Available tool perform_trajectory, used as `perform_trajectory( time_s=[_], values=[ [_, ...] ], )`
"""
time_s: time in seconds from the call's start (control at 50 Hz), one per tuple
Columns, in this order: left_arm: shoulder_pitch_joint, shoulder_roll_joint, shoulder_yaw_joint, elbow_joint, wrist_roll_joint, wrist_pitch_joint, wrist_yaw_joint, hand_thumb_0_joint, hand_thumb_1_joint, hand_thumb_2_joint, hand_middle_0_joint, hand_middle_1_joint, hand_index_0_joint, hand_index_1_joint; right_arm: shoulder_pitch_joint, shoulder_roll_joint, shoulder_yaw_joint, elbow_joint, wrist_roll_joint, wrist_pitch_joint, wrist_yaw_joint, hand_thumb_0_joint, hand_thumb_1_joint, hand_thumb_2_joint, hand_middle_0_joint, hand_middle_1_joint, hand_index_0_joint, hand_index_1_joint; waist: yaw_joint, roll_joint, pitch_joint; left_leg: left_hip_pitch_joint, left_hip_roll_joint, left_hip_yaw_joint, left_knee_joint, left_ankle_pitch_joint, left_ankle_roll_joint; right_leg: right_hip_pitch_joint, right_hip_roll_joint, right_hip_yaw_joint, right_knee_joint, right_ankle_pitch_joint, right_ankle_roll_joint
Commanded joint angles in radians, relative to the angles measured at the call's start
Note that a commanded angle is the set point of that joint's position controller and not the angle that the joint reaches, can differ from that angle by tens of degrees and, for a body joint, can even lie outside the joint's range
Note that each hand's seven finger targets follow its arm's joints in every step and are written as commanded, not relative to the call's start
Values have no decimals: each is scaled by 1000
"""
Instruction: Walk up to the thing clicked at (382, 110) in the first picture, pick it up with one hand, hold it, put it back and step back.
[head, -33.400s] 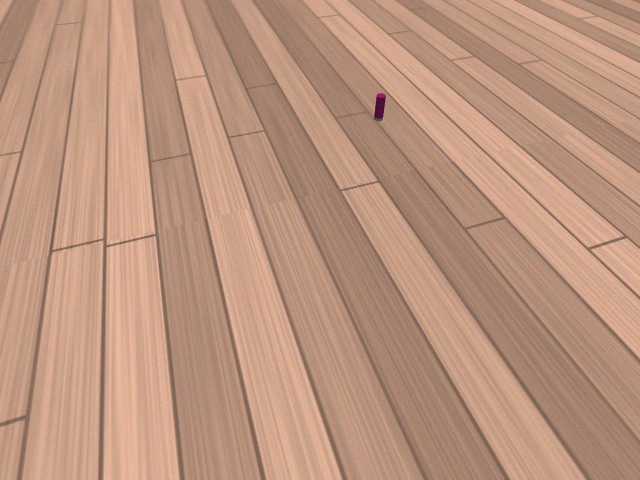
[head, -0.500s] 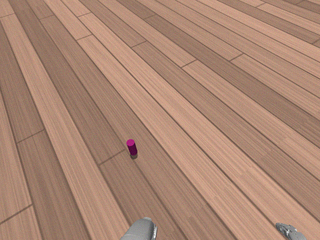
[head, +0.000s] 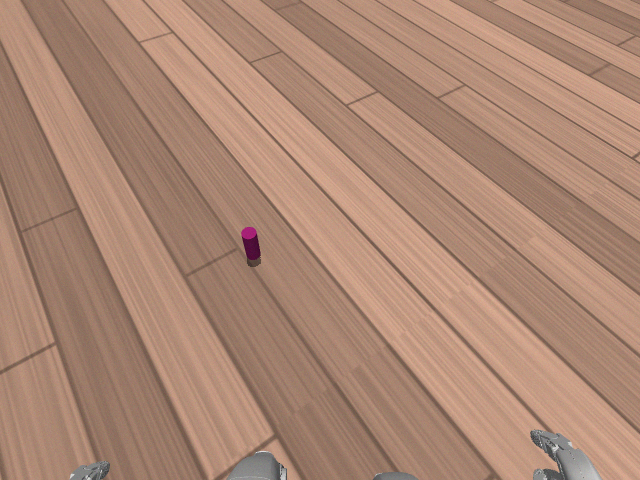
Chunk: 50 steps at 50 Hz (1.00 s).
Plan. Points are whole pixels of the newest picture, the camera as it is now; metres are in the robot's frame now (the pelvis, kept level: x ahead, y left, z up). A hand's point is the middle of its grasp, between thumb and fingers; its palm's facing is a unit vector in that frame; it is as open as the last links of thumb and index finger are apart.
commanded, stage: step back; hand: left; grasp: from the side
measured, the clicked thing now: (251, 243) +0.89 +0.26 -0.69
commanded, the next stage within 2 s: stand in 1.30 s
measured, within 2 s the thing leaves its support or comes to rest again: neither
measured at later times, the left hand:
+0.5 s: hand out of the picture -0.08 +0.28 -0.14, palm faces +0.08 -0.92 -0.39, open 7.4 cm
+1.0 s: hand out of the picture -0.09 +0.26 -0.15, palm faces +0.07 -0.93 -0.36, open 7.4 cm
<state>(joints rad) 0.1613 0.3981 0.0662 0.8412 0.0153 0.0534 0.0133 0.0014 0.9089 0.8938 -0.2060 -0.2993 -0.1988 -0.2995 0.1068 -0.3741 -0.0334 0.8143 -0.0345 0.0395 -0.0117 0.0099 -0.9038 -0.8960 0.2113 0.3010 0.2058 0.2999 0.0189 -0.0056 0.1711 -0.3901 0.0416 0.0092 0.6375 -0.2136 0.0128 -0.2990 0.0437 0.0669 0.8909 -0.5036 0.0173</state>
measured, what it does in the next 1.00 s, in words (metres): walks backwards: right foot, then left foot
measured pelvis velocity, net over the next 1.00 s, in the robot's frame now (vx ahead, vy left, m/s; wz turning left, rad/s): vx -0.13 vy -0.01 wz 0.06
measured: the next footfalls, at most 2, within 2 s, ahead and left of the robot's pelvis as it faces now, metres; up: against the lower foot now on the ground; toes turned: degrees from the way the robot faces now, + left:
right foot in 0.04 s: -0.08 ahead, -0.13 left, +0.00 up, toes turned +3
left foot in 0.36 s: -0.09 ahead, +0.11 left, +0.00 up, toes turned +4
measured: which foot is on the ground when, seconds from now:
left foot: down 0.00-0.08, up 0.10-0.34, down 0.36-1.00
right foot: up 0.00-0.02, down 0.04-1.00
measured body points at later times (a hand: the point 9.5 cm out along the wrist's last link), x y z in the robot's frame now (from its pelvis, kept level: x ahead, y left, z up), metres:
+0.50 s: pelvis -0.14 -0.01 +0.00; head -0.13 +0.00 +0.45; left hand -0.08 +0.32 -0.11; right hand -0.05 -0.31 -0.12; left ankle -0.13 +0.11 -0.72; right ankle -0.10 -0.14 -0.70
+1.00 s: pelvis -0.13 -0.01 +0.01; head -0.12 +0.00 +0.46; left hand -0.09 +0.31 -0.12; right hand -0.04 -0.30 -0.11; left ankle -0.13 +0.11 -0.72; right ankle -0.12 -0.13 -0.72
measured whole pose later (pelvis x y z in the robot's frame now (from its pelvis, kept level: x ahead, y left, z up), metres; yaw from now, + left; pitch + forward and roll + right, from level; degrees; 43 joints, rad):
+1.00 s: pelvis -0.13 -0.01 +0.01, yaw +3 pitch -2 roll -1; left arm 0.19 0.38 0.04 1.06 0.02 -0.02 -0.01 0.00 0.91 0.89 -0.21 -0.30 -0.20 -0.30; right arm 0.17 -0.34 -0.04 1.04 -0.03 -0.01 0.01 0.01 -0.91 -0.90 0.21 0.30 0.20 0.30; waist 0.02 -0.01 0.05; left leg -0.22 0.02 0.00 0.57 -0.30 0.00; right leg -0.20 0.00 0.00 0.53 -0.28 0.00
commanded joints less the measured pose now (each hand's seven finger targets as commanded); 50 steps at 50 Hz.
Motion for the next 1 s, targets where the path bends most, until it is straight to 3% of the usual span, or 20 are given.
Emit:
perform_trajectory(
  time_s=[0.0, 0.02, 0.04, 0.06, 0.08, 0.14, 0.24, 0.3, 0.34, 0.36, 0.38, 0.44, 0.54, 0.56, 0.6, 0.62, 0.76, 0.84, 0.94, 0.98],
  values=[
    [154, 153, 56, 0, 10, -39, 7, 0, 900, 900, -200, -300, -200, -300, -14, -274, -78, -61, 17, 11, -6, 0, -900, -900, 200, 300, 200, 300, 22, 205, -287, 171, 165, -188, -67, 248, 148, 137, -9, -93, -462, 223, -36],
    [149, 203, 69, 3, 24, -44, 8, 0, 900, 900, -200, -300, -200, -300, -7, -238, -67, -64, 22, 13, -4, 0, -900, -900, 200, 300, 200, 300, 14, 119, -262, 17, 110, -180, -18, 87, 92, 201, -59, 16, -468, 236, -61],
    [135, 288, 95, -15, 34, -47, 5, 0, 900, 900, -200, -300, -200, -300, -8, -184, -54, -85, 32, 8, -4, 0, -900, -900, 200, 300, 200, 300, 15, -122, -226, -188, -65, -112, 168, -173, 17, 233, -259, 307, -501, 286, -143],
    [63, 390, 113, -50, 34, -42, 7, 0, 900, 900, -200, -300, -200, -300, -63, -188, -64, -94, 22, 11, -24, 0, -900, -900, 200, 300, 200, 300, 76, -282, -170, -156, -131, -136, 419, -409, -21, -50, -490, 530, -600, 285, -325],
    [-1, 365, 108, -76, 25, -51, 17, 0, 900, 900, -200, -300, -200, -300, -54, -230, -83, -87, 27, 17, -25, 0, -900, -900, 200, 300, 200, 300, 34, -206, -108, -107, -88, -245, 574, -385, -26, -178, -516, 528, -617, 297, -346],
    [-112, 244, 76, -95, 33, -56, 26, 0, 900, 900, -200, -300, -200, -300, 55, -206, -68, -30, 35, 8, -22, 0, -900, -900, 200, 300, 200, 300, -41, -102, -120, -86, -148, -179, 623, -270, -27, -79, -301, 149, -429, 593, -238],
    [18, 249, 79, -66, 43, -55, 22, 0, 900, 900, -200, -300, -200, -300, 16, -188, -61, -35, 9, -15, -7, 0, -900, -900, 200, 300, 200, 300, 47, -175, -181, -84, -70, -56, 177, -310, -28, 179, -295, 169, -420, 333, -214],
    [-18, 255, 70, -58, 25, -42, 9, 0, 900, 900, -200, -300, -200, -300, 102, -178, -71, 32, 6, -32, -2, 0, -900, -900, 200, 300, 200, 300, 3, -176, -187, 142, -84, 30, -167, -189, -4, 69, -272, 135, -372, 237, -182],
    [41, 180, 38, -47, 16, -39, 2, 0, 900, 900, -200, -300, -200, -300, 138, -222, -89, 65, -12, -48, -5, 0, -900, -900, 200, 300, 200, 300, 0, -5, -221, 339, 46, -239, -294, -259, 57, -146, -193, 75, -211, 141, -97],
    [-6, 152, 28, -46, -4, -43, 1, 0, 900, 900, -200, -300, -200, -300, 60, -310, -89, 42, -8, -51, 1, 0, -900, -900, 200, 300, 200, 300, -10, 194, -172, 175, 260, -529, -396, -501, 173, -210, -46, -70, -111, -48, -36],
    [-70, 224, 55, -27, 13, -46, 6, 0, 900, 900, -200, -300, -200, -300, 20, -345, -97, 35, -7, -52, 7, 0, -900, -900, 200, 300, 200, 300, -42, 166, -101, -57, 323, -593, -446, -610, 245, -97, -81, 0, 21, -112, -29],
    [-7, 190, 46, 18, -7, -50, -16, 0, 900, 900, -200, -300, -200, -300, -19, -250, -68, 47, -16, -75, -1, 0, -900, -900, 200, 300, 200, 300, 7, 119, -92, 46, 171, -319, -346, -347, 153, -98, -68, 20, -4, 54, -46],
    [51, 156, 46, 84, 11, -80, -21, 0, 900, 900, -200, -300, -200, -300, -21, -235, -71, 58, -11, -49, 15, 0, -900, -900, 200, 300, 200, 300, 16, 161, -97, -17, 120, -211, -283, -421, 100, 162, -21, -100, -453, 132, -48],
    [65, 173, 52, 97, 20, -89, -14, 0, 900, 900, -200, -300, -200, -300, 2, -199, -61, 60, -2, -46, 15, 0, -900, -900, 200, 300, 200, 300, 24, 100, -116, -57, 93, -177, -204, -366, 69, 255, -33, -47, -506, 167, -60],
    [69, 283, 68, 103, 30, -101, -10, 0, 900, 900, -200, -300, -200, -300, -12, -164, -56, 63, 5, -42, 13, 0, -900, -900, 200, 300, 200, 300, 37, -142, -93, -91, -64, -73, 113, -361, -4, 69, -318, 428, -686, -352, -187],
    [-5, 291, 70, 73, 31, -107, -9, 0, 900, 900, -200, -300, -200, -300, 19, -189, -64, 77, 3, -42, 14, 0, -900, -900, 200, 300, 200, 300, 10, -111, -38, -60, -37, -103, 191, -309, -15, -19, -383, 473, -714, -400, -228],
    [-69, 206, 33, 72, 19, -95, -16, 0, 900, 900, -200, -300, -200, -300, 112, -165, -70, 147, 0, -71, 20, 0, -900, -900, 200, 300, 200, 300, -43, -121, -123, 259, -50, -24, -144, -136, 8, -121, -226, 135, -538, -1, -129],
    [-25, 176, 22, 109, -2, -83, -19, 0, 900, 900, -200, -300, -200, -300, 14, -253, -78, 124, -6, -84, 14, 0, -900, -900, 200, 300, 200, 300, -10, 99, -99, 86, 234, -416, -417, -498, 146, -51, -68, -47, -213, 42, -39],
    [27, 176, 20, 157, -2, -118, -6, 0, 900, 900, -200, -300, -200, -300, -39, -180, -50, 133, 15, -82, 14, 0, -900, -900, 200, 300, 200, 300, 26, 99, -213, 130, 83, -132, -188, 140, 38, 199, -121, 26, -468, 404, -63],
    [-7, 219, 26, 152, -4, -121, -4, 0, 900, 900, -200, -300, -200, -300, -5, -175, -50, 145, 19, -79, 8, 0, -900, -900, 200, 300, 200, 300, -3, 34, -220, 141, 27, -72, -132, 128, 10, 210, -193, 98, -450, 500, -98]
  ],
)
